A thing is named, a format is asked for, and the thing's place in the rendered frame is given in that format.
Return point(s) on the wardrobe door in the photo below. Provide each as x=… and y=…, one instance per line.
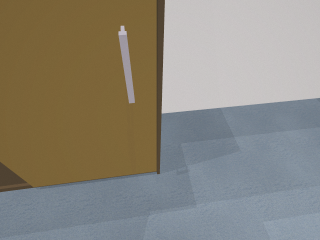
x=8, y=177
x=65, y=114

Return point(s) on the handle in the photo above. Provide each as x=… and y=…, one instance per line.
x=123, y=40

